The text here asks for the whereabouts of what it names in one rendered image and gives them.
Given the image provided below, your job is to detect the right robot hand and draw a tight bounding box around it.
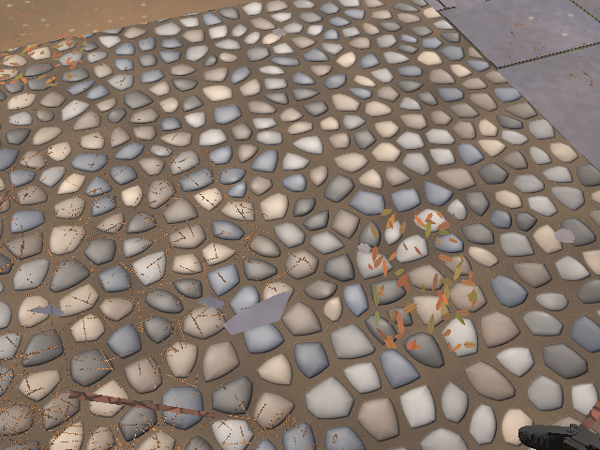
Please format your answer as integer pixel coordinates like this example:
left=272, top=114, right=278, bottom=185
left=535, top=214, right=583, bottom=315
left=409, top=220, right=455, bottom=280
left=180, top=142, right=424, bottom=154
left=518, top=424, right=600, bottom=450

